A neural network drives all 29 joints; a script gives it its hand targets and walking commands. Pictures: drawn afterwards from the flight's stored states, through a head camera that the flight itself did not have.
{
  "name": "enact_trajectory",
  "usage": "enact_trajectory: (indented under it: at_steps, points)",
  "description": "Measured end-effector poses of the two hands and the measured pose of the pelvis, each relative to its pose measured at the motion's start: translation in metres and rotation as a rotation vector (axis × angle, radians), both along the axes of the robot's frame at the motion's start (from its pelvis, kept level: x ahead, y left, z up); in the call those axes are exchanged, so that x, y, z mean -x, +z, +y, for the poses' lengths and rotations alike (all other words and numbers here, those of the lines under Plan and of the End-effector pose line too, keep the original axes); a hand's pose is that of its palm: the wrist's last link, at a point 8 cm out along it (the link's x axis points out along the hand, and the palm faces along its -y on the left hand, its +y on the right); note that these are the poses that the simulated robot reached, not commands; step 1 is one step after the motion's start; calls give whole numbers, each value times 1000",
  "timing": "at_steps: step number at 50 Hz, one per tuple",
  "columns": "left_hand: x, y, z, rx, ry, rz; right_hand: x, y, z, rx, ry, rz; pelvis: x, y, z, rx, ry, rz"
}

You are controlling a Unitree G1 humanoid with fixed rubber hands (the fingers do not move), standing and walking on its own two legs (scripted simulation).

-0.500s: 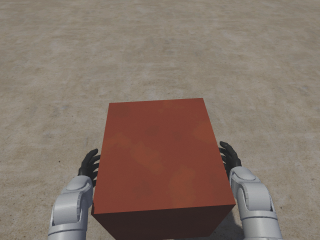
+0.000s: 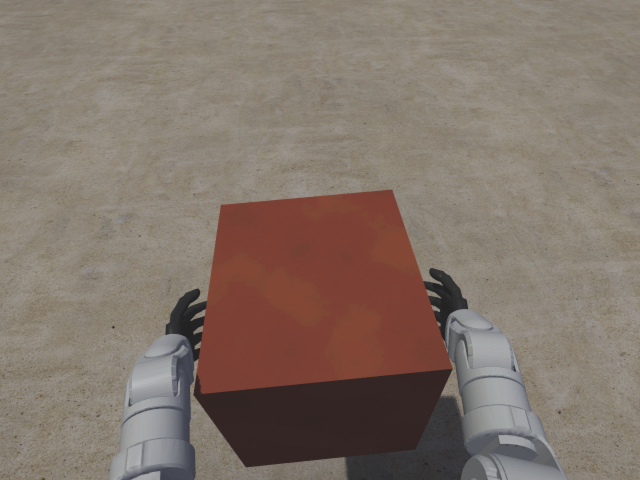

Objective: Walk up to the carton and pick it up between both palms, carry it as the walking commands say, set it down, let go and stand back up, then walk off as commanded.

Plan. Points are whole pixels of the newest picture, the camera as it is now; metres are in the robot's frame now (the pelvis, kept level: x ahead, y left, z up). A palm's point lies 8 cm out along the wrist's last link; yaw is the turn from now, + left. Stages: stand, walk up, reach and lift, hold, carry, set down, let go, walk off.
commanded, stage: set down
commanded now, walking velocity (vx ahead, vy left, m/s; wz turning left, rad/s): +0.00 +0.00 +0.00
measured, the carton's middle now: (319, 328) +0.34 +0.01 -0.08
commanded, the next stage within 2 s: none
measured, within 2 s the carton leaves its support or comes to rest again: neither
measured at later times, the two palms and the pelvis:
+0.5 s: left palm (193, 363) +0.29 +0.21 -0.09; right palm (426, 344) +0.32 -0.16 -0.10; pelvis -0.01 +0.01 -0.04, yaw +0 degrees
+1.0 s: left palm (219, 362) +0.33 +0.19 -0.18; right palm (420, 346) +0.36 -0.17 -0.19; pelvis -0.03 +0.00 -0.11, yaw +0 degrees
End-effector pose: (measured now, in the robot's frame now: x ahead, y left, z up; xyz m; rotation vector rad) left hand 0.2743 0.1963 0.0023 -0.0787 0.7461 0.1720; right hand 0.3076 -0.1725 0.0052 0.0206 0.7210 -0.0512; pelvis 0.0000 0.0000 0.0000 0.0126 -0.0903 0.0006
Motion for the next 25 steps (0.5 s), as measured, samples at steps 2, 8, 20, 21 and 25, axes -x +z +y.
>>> enact_trajectory:
  at_steps: [2,8,20,21,25]
  points:
    - [-3,-7,0,-5,-5,8,-3,-8,-1,0,0,8,-2,-1,0,0,-1,25]
    - [-6,-28,-2,-26,-15,20,-4,-34,-2,14,21,19,-9,-2,0,0,-8,121]
    - [-8,-77,8,-39,0,40,-11,-85,10,40,45,36,0,-23,5,-2,-10,327]
    - [-9,-80,9,-41,-1,38,-12,-89,11,35,41,34,1,-25,6,-2,-10,343]
    - [-16,-93,11,-41,1,33,-16,-103,13,28,31,29,10,-36,9,-2,-6,393]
